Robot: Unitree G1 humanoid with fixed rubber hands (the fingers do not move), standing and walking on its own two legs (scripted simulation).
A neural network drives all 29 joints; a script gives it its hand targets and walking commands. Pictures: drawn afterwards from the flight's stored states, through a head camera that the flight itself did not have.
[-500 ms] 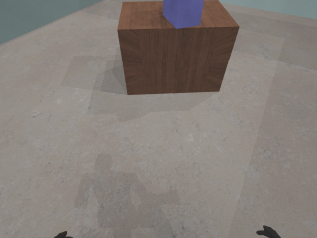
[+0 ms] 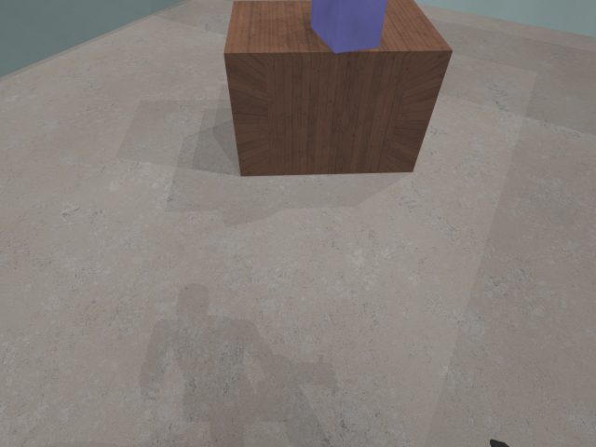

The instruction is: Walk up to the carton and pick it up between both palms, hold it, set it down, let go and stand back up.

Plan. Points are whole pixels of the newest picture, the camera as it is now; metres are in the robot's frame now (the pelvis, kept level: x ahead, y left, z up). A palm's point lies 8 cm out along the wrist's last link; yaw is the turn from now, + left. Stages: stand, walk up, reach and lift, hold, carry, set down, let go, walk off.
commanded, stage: stand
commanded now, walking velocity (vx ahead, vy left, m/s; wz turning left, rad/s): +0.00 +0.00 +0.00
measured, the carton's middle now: (346, 3) +1.61 -0.16 -0.01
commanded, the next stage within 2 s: walk up in 1.64 s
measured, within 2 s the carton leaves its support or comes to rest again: neither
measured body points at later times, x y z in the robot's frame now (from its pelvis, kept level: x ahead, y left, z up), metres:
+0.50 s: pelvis -0.01 -0.01 +0.03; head +0.00 +0.00 +0.47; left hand +0.08 +0.28 -0.11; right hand +0.08 -0.29 -0.10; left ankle +0.01 +0.12 -0.71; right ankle +0.01 -0.13 -0.71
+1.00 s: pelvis -0.01 -0.01 +0.03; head -0.01 -0.01 +0.48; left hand +0.08 +0.28 -0.10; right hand +0.08 -0.29 -0.10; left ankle +0.01 +0.12 -0.71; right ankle +0.01 -0.13 -0.71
